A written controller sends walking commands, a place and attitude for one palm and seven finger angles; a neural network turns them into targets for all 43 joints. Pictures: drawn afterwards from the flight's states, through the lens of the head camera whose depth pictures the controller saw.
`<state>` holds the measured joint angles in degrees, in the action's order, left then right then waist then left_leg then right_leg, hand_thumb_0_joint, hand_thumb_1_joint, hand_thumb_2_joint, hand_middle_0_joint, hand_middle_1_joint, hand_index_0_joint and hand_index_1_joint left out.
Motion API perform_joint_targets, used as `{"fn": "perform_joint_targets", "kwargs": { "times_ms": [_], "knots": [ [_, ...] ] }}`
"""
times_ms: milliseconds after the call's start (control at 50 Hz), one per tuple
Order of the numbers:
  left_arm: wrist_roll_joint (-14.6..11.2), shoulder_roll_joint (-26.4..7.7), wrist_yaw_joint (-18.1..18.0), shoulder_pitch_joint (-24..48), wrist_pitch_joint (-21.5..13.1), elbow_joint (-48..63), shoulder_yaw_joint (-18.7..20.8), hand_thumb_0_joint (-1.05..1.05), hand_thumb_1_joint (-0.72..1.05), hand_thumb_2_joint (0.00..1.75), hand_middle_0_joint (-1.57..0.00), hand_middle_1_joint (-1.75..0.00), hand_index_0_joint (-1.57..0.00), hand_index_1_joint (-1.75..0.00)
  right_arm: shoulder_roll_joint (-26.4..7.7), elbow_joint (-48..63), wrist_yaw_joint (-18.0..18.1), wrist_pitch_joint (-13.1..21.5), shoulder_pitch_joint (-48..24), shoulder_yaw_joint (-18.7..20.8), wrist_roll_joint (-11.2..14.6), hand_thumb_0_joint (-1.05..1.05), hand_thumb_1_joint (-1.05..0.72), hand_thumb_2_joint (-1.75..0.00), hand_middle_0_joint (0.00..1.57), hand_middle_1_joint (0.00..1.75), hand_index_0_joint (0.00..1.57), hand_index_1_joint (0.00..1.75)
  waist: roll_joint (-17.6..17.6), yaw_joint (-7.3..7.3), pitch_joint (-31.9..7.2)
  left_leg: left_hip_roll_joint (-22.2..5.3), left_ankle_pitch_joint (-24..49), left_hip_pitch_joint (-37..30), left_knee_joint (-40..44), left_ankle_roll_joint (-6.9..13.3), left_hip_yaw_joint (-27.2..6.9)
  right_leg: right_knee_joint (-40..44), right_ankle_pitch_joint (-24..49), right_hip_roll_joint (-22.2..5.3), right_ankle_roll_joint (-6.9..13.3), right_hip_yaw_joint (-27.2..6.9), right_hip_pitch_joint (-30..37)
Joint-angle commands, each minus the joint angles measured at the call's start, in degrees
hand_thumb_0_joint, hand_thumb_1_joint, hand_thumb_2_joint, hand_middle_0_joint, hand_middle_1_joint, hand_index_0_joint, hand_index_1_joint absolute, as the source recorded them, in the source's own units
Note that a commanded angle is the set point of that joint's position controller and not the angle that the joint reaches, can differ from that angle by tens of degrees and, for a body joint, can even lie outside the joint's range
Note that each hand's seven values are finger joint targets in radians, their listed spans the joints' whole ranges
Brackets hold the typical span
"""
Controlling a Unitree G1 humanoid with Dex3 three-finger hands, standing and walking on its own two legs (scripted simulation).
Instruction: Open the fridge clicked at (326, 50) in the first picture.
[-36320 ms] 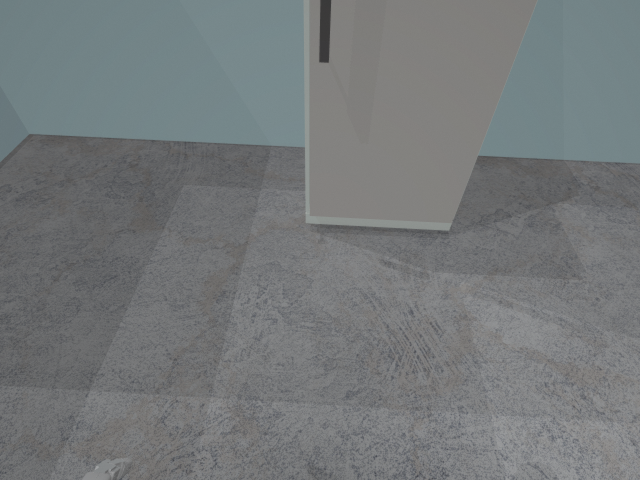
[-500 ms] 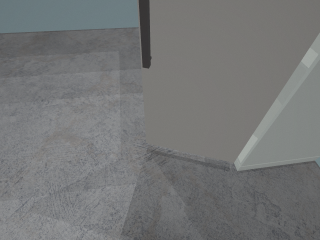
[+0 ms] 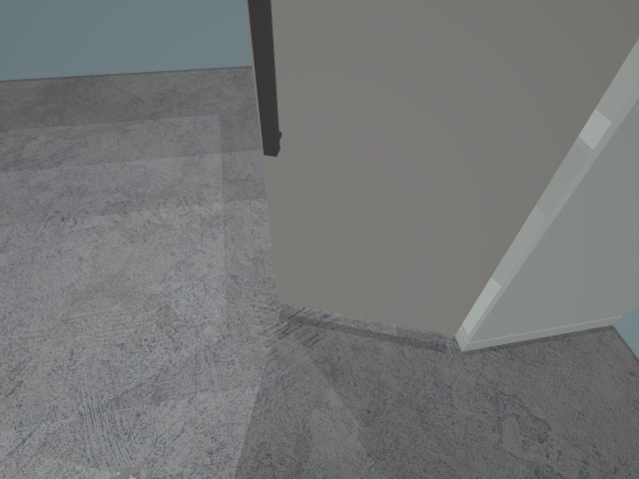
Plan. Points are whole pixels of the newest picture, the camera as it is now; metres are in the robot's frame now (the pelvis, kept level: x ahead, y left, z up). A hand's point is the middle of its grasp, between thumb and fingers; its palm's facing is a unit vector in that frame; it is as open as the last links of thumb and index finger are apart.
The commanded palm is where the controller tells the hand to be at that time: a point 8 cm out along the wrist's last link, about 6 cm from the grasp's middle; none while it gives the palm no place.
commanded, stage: look to check the result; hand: left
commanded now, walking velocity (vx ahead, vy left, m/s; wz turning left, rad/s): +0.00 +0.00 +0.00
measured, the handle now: (265, 16) +0.73 +0.13 +0.24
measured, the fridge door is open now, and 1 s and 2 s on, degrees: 67 67 67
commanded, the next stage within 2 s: stand and wait in 0.50 s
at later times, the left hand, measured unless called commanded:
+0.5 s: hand out of the picture +0.09 +0.23 -0.16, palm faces -0.03 -0.94 -0.33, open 7.4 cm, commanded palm none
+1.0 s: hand out of the picture +0.09 +0.22 -0.16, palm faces -0.05 -0.95 -0.30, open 7.4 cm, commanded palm none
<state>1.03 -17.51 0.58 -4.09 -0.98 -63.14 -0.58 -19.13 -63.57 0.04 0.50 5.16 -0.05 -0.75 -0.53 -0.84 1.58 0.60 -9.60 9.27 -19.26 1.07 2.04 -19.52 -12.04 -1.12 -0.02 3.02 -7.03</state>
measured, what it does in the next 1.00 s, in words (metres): stands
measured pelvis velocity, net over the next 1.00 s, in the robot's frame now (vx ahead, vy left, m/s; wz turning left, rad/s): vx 0.01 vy -0.01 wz -0.01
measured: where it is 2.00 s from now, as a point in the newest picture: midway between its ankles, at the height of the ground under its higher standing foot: outside the picture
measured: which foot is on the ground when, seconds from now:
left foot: down 0.00-1.00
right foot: down 0.00-1.00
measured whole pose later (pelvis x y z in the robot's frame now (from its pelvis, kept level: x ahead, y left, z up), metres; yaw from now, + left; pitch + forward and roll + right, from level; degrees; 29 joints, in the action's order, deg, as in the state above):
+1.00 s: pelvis +0.01 -0.01 +0.00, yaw -1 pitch -1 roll +0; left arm 0.7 -17.9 0.1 -6.5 -0.8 -65.1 -0.1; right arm -18.1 -64.9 0.7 -0.1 6.7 -0.2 -0.7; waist -0.6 -0.7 2.5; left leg -0.9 -9.9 6.4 -17.6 -0.1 2.2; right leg -16.3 -11.4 0.5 1.1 2.7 -3.7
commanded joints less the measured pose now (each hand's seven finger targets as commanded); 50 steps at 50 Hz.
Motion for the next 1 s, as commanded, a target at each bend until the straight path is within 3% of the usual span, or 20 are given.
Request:
{"fn": "perform_joint_targets", "kwargs": {
  "times_ms": [0, 180, 280, 460, 580, 800, 980],
  "knots": [
    [-0.3, -12.6, -0.9, 0.7, -1.1, 2.6, 2.9, 0.00, 0.90, 0.90, -0.20, -0.30, -0.20, -0.30, -10.9, 2.9, 0.9, 1.4, -1.8, 2.1, -0.2, 0.00, -0.90, -0.90, 0.20, 0.30, 0.20, 0.30, 2.4, 0.79, -5.7, -7.9, 11.9, -2.3, 2.8, 0.2, -7.0, 2.6, 11.0, -6.9, 2.2, -6.2, 2.5],
    [-0.4, -12.4, -1.1, 0.3, -1.2, 2.3, 3.0, 0.00, 0.90, 0.90, -0.20, -0.30, -0.20, -0.30, -10.8, 2.6, 1.3, 1.2, -1.1, 2.1, -0.1, 0.00, -0.90, -0.90, 0.20, 0.30, 0.20, 0.30, 1.3, 0.62, -6.8, -8.1, 15.2, -4.3, 1.9, 0.0, -6.2, 2.6, 16.2, -7.1, 2.5, -5.7, 4.1],
    [-0.5, -12.3, -1.2, 0.2, -1.0, 2.0, 2.9, 0.00, 0.90, 0.90, -0.20, -0.30, -0.20, -0.30, -10.7, 2.4, 1.3, 0.9, -1.1, 2.1, 0.0, 0.00, -0.90, -0.90, 0.20, 0.30, 0.20, 0.30, 0.6, 0.53, -5.0, -8.2, 12.9, -4.4, 2.4, 0.0, -6.0, 3.5, 14.4, -6.9, 2.5, -6.0, 2.9],
    [-0.4, -12.3, -1.3, -0.6, -1.2, 1.7, 2.9, 0.00, 0.90, 0.90, -0.20, -0.30, -0.20, -0.30, -10.3, 2.3, 1.4, 0.8, -0.7, 2.1, 0.0, 0.00, -0.90, -0.90, 0.20, 0.30, 0.20, 0.30, -1.0, 0.52, -5.5, -8.1, 13.4, -5.5, 2.1, 0.1, -5.8, 3.9, 16.8, -6.9, 2.6, -6.1, 3.2],
    [-0.5, -12.0, -1.3, -0.6, -1.2, 1.5, 2.8, 0.00, 0.90, 0.90, -0.20, -0.30, -0.20, -0.30, -9.9, 2.1, 1.3, 0.7, -0.9, 2.0, -0.1, 0.00, -0.90, -0.90, 0.20, 0.30, 0.20, 0.30, -0.2, 0.42, -3.7, -8.0, 11.4, -5.0, 2.7, -0.1, -5.6, 4.5, 15.2, -7.0, 2.5, -6.3, 2.4],
    [-0.5, -11.9, -1.3, -0.8, -1.3, 1.5, 2.8, 0.00, 0.90, 0.90, -0.20, -0.30, -0.20, -0.30, -9.9, 2.1, 1.4, 0.9, -0.6, 2.0, -0.1, 0.00, -0.90, -0.90, 0.20, 0.30, 0.20, 0.30, 0.7, 0.50, -4.9, -8.1, 11.3, -5.1, 2.9, -0.2, -5.6, 4.8, 15.2, -6.8, 2.6, -6.8, 3.6],
    [-0.5, -11.8, -1.1, -0.6, -1.1, 1.3, 2.7, 0.00, 0.90, 0.90, -0.20, -0.30, -0.20, -0.30, -10.1, 2.0, 1.4, 0.9, -0.5, 2.0, -0.1, 0.00, -0.90, -0.90, 0.20, 0.30, 0.20, 0.30, 1.2, 0.57, -3.1, -8.3, 9.8, -4.4, 3.6, -0.1, -5.9, 5.4, 12.1, -6.7, 2.6, -6.8, 2.7]
  ]
}}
